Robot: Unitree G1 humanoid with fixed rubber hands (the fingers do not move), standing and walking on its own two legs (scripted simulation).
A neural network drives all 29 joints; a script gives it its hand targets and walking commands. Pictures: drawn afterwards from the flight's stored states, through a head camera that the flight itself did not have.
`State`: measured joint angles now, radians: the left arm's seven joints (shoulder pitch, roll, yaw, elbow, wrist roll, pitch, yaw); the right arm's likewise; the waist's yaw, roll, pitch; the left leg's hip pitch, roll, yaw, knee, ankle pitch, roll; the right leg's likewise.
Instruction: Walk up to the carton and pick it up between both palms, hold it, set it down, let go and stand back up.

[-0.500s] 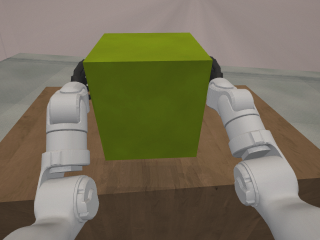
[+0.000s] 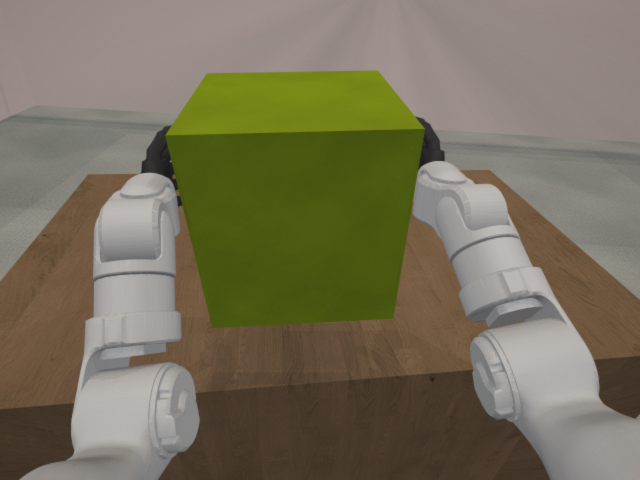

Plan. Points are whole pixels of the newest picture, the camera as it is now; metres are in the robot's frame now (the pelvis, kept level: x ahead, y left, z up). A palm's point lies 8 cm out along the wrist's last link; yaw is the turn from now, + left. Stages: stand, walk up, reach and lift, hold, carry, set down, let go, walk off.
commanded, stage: hold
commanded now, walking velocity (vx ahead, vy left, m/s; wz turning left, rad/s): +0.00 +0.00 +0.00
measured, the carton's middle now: (298, 194) +0.40 +0.00 +0.25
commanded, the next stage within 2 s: none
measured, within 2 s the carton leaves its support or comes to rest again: neither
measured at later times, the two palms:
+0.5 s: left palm (158, 185) +0.37 +0.16 +0.27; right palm (424, 174) +0.38 -0.15 +0.28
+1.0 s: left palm (154, 182) +0.37 +0.16 +0.28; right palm (425, 173) +0.37 -0.15 +0.29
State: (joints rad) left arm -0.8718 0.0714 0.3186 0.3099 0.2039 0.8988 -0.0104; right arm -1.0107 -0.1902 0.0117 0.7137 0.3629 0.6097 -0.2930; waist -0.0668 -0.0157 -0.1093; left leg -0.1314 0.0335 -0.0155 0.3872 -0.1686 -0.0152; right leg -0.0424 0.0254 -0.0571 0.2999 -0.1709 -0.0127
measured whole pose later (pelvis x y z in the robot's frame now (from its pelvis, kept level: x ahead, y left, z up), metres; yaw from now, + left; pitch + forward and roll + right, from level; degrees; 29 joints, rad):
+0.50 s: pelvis +0.01 +0.00 +0.00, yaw +0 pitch -5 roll -1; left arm -0.87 0.07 0.31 0.29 0.20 0.91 -0.01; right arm -1.00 -0.19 0.00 0.69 0.36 0.63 -0.30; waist -0.07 -0.01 -0.11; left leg -0.13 0.03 -0.02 0.39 -0.18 -0.01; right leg -0.04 0.02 -0.06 0.30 -0.18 -0.01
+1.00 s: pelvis +0.00 +0.00 +0.00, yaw +0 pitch -5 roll -1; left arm -0.91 0.08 0.33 0.33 0.21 0.90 -0.01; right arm -1.03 -0.18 -0.02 0.73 0.35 0.63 -0.29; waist -0.05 -0.01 -0.12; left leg -0.15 0.03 -0.01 0.39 -0.16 -0.01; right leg -0.06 0.03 -0.05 0.31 -0.17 -0.01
